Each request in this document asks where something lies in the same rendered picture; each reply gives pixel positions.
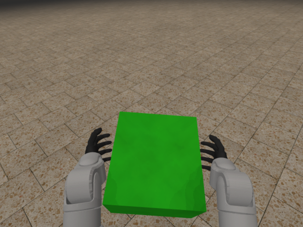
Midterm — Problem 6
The robot right hand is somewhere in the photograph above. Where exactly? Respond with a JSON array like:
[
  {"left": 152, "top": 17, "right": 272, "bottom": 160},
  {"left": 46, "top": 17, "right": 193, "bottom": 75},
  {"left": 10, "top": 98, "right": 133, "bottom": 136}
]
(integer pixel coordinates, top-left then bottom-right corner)
[{"left": 200, "top": 135, "right": 228, "bottom": 171}]

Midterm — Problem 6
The carton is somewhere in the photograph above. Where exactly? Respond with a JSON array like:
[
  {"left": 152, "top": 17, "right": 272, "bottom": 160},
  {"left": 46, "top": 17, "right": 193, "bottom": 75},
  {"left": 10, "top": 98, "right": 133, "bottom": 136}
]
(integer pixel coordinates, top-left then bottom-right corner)
[{"left": 102, "top": 112, "right": 206, "bottom": 218}]

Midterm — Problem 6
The right robot forearm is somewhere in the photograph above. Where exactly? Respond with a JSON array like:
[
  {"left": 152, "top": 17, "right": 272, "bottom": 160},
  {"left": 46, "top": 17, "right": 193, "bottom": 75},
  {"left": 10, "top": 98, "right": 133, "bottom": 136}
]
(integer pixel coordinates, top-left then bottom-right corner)
[{"left": 209, "top": 157, "right": 258, "bottom": 227}]

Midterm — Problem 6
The left robot forearm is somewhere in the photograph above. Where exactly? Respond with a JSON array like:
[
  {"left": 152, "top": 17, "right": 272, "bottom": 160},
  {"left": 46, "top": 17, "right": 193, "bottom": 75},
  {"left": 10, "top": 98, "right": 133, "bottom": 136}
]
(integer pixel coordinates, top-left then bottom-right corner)
[{"left": 63, "top": 152, "right": 107, "bottom": 227}]

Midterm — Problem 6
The robot left hand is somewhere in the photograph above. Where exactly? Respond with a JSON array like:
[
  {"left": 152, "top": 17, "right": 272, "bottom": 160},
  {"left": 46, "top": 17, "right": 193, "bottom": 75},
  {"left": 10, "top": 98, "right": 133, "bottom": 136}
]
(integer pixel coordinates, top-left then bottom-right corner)
[{"left": 85, "top": 128, "right": 112, "bottom": 162}]

